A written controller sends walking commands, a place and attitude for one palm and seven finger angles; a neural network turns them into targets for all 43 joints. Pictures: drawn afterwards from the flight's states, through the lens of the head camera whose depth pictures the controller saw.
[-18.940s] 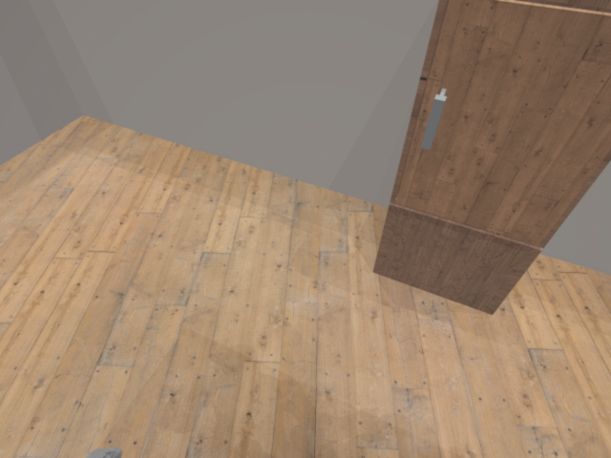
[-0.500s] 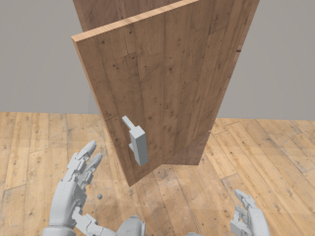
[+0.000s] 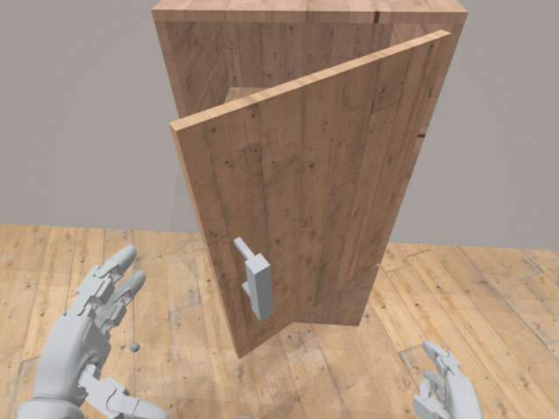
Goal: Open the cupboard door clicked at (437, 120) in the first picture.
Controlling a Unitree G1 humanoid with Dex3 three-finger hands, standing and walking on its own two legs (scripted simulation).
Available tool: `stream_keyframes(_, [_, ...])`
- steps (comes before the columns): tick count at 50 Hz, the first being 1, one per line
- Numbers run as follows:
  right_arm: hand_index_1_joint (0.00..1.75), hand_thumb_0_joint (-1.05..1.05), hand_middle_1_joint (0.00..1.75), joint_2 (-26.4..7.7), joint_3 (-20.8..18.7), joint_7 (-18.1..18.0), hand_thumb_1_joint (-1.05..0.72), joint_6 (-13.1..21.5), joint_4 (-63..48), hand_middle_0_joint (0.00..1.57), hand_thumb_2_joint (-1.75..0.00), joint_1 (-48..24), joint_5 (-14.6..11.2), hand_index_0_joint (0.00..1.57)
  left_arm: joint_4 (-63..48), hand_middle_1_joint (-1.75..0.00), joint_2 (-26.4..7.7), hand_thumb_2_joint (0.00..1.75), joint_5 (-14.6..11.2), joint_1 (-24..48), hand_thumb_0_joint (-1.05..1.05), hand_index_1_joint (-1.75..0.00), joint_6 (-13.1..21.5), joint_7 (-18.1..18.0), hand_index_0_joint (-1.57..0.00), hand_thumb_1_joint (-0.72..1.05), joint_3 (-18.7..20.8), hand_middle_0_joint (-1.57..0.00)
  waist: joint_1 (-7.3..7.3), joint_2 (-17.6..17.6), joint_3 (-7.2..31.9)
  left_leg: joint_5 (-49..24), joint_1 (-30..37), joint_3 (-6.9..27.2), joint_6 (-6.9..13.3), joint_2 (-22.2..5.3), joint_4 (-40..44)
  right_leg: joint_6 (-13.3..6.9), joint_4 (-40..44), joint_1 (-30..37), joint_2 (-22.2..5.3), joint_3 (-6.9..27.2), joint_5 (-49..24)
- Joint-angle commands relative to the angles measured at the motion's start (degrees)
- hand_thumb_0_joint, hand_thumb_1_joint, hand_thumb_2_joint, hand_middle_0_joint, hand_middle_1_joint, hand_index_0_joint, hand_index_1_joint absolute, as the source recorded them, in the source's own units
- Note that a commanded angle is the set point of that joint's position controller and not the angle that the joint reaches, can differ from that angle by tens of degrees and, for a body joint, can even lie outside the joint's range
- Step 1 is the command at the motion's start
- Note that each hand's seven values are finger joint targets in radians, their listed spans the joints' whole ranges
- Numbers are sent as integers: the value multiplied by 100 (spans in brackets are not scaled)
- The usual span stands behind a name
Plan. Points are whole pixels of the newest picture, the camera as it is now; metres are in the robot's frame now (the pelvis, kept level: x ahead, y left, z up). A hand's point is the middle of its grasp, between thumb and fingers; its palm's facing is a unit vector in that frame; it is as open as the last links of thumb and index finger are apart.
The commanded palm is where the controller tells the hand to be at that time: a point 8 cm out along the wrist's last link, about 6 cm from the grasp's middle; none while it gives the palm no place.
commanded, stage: draw the hand back to the body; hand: left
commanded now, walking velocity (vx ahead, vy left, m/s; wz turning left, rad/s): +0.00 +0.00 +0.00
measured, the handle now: (252, 278) +0.32 +0.07 +0.04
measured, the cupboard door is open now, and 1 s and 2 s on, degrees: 39 39 39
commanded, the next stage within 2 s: step back with the hand held close in 1.04 s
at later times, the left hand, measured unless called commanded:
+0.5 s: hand (53, 286) +0.21 +0.25 +0.18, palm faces +0.35 -0.85 -0.39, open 11.0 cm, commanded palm +0.16 +0.30 +0.20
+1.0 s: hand (41, 265) +0.22 +0.25 +0.21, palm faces +0.41 -0.82 -0.40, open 7.5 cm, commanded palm +0.17 +0.30 +0.22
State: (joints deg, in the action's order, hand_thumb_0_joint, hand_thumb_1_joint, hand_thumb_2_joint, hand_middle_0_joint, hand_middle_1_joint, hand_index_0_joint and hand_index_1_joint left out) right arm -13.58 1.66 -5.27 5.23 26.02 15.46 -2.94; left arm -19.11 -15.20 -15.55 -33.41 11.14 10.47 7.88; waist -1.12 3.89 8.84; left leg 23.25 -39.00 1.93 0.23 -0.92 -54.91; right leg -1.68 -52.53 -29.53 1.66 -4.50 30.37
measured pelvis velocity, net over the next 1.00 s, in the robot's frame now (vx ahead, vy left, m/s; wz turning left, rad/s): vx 0.02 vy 0.00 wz -0.02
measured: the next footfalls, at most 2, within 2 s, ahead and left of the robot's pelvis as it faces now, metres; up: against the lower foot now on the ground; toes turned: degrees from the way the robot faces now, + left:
none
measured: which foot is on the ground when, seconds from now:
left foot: down 0.00-1.00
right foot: down 0.00-1.00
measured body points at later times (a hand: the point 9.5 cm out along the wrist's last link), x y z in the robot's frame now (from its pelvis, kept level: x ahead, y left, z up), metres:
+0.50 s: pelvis +0.02 +0.02 +0.05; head +0.00 +0.00 +0.50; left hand +0.19 +0.30 +0.20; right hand +0.21 -0.20 -0.03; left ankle +0.05 +0.11 -0.69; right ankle -0.04 -0.10 -0.69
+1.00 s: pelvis +0.02 +0.00 +0.05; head +0.00 -0.02 +0.50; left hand +0.19 +0.29 +0.23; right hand +0.20 -0.23 -0.03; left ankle +0.05 +0.11 -0.69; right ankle -0.04 -0.10 -0.69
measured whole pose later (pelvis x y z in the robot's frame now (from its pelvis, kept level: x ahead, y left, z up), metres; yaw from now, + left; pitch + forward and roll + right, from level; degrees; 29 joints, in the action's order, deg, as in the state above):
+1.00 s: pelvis +0.02 +0.00 +0.05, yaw -1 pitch -3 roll +0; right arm -13.5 1.4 -5.2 4.7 35.7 11.5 -0.5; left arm -22.6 -19.4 -4.4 -27.7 3.2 -6.4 17.9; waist -3.2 3.6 0.1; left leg 12.4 -10.1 -1.1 0.7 0.1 -25.8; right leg -1.0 -23.4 -2.0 0.7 -1.4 18.1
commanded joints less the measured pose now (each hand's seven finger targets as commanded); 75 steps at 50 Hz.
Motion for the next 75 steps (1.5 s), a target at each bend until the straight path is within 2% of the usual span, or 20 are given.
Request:
stream_keyframes(1, [30,0,30,-406,-138,-191,-90,168,-949,20,-90,-553,100,20,-1503,-30,-797,42,874,-93,0,-30,-288,-1219,-16,-22,299,-16,-83,3,-118,-822,1512,-70,162,87,1234,74,1750,-178,-180,426,-1402])
stream_keyframes(4, [30,0,30,-450,-114,-223,-90,107,-867,20,-90,-675,130,20,-1526,-30,-935,47,1095,-22,0,-30,-499,-1617,-16,-12,425,-16,-66,-306,-137,-832,1835,-49,190,57,1513,88,1993,105,-179,342,-1319])
stream_keyframes(9, [30,0,30,-487,-63,-246,-90,184,-698,20,-90,-817,178,20,-1616,-30,-1092,54,1231,289,0,-30,-555,-1871,-17,6,593,-17,-89,-135,-214,-1000,2363,-18,192,43,2020,76,2279,581,-182,268,-1523])
stream_keyframes(16, [30,0,30,-512,-47,-158,-90,311,-440,20,-90,-950,205,20,-1622,-30,-1128,64,1260,543,0,-30,-533,-1910,-18,31,819,-18,-148,-31,-398,-1440,2893,54,137,14,2608,58,2612,1172,-143,195,-1885])
stream_keyframes(19, [30,0,30,-526,-76,-120,-90,320,-359,20,-90,-1019,219,20,-1539,-30,-1180,69,1227,514,0,-30,-549,-1893,-18,41,998,-18,-187,-225,-425,-1719,3023,29,129,-8,2776,69,2729,1455,-137,187,-2162])
stream_keyframes(28, [30,0,30,-559,-142,-21,-90,333,-153,20,-90,-1060,254,20,-1739,-30,-1546,82,1212,932,0,-30,-444,-1883,-19,73,1630,-19,-263,125,-309,-2357,3481,-2,63,-41,3071,37,3017,1950,-113,218,-2581])
stream_keyframes(33, [30,0,30,-567,-191,0,-90,287,-71,20,-90,-1104,255,20,-1588,-30,-1688,90,1157,1119,0,-30,-420,-1879,-20,90,1953,-20,-271,-21,-411,-2393,3548,-91,78,-36,3133,58,3166,2017,-102,224,-2746])
stream_keyframes(36, [30,0,30,-571,-218,44,-90,216,-74,20,-90,-1119,239,20,-1286,-30,-1280,90,1130,1010,0,-30,-469,-1790,-20,90,1584,-20,-207,-151,-647,-2219,3545,-115,94,-37,3203,101,3238,1902,-98,226,-2615])
stream_keyframes(40, [30,0,30,-595,-255,30,-90,194,-93,20,-90,-1163,254,20,-1438,-30,-1458,90,1136,1095,0,-30,-441,-1789,-20,90,1689,-20,-250,-262,-407,-2264,3626,-169,140,-7,3194,111,3268,2059,-121,261,-2768])
stream_keyframes(43, [30,0,30,-578,-250,6,-90,245,-51,20,-90,-1191,265,20,-1682,-30,-1692,90,1172,1201,0,-30,-379,-1827,-20,90,1848,-20,-279,33,-286,-2318,3686,-201,137,28,3147,87,3299,2150,-144,292,-2870])
stream_keyframes(45, [30,0,30,-532,-229,-7,-90,272,-41,20,-90,-1210,262,20,-1674,-30,-1620,90,1163,1150,0,-30,-383,-1835,-20,90,1806,-20,-268,167,-441,-2289,3676,-210,125,40,3161,98,3307,2073,-147,275,-2858])
stream_keyframes(50, [30,0,30,-519,-252,-38,-90,269,0,20,-90,-1229,246,20,-1391,-30,-1522,90,1109,1081,0,-30,-388,-1808,-20,90,1779,-20,-243,-196,-717,-2096,3625,-275,155,50,3136,141,3446,1938,-144,310,-2787])
stream_keyframes(57, [30,0,30,-533,-268,-26,-90,326,33,20,-90,-1239,265,20,-1419,-30,-1536,90,1125,1139,0,-30,-300,-1793,-20,90,1766,-20,-265,-140,-614,-2095,3720,-268,171,63,3164,144,3470,1994,-156,337,-2763])
stream_keyframes(58, [30,0,30,-549,-271,-32,-90,353,14,20,-90,-1286,258,20,-1791,-30,-1740,90,1132,1491,0,-30,-253,-1814,-20,90,1858,-20,-280,-95,-469,-2113,3771,-272,174,74,3152,141,3498,2062,-173,351,-2800])
stream_keyframes(59, [30,0,30,-652,-295,-35,-90,206,-69,20,-90,-1155,258,20,-1893,-30,-2351,90,1181,1753,0,-30,-60,-1842,-20,90,2486,-20,14,-394,-1058,-2143,3470,-156,270,-62,2819,241,3814,1456,-443,685,-3268])
stream_keyframes(60, [30,0,30,-583,-306,-25,-90,85,46,20,-90,-1159,281,20,-1342,-30,-1920,90,1202,1204,0,-30,-80,-1774,-20,90,2181,-20,43,-623,-943,-2202,3426,-133,257,-45,2676,264,3770,1522,-552,654,-3513])
stream_keyframes(62, [30,0,30,-589,-346,3,-90,-70,-58,20,-90,-1130,269,20,-1287,-30,-1696,90,1224,746,0,-30,-74,-1729,-20,90,1998,-20,51,-627,-694,-2543,3410,-173,239,-73,2640,338,3580,1660,-581,575,-3932])
stream_keyframes(64, [30,0,30,-598,-371,-9,-90,-181,-117,20,-90,-1117,258,20,-1409,-30,-1673,90,1230,500,0,-30,-62,-1743,-20,90,2005,-20,51,-160,-428,-3065,3519,-177,232,-145,2724,339,3376,1770,-534,510,-4028])
stream_keyframes(69, [30,0,30,-593,-420,-46,-90,-370,-281,20,-90,-1114,216,20,-1809,-30,-1940,90,1212,348,0,-30,-88,-1847,-20,90,2226,-20,45,-313,-3,-3542,3494,-143,195,-262,2765,319,3102,1966,-453,486,-4132])
stream_keyframes(75, [30,0,30,-610,-443,-62,-90,-413,-387,20,-90,-1114,187,20,-2021,-30,-2004,90,1181,236,0,-30,-76,-1931,-20,90,2274,-20,64,-234,-83,-3002,3082,-38,168,-319,2864,290,3040,1874,-396,550,-3476])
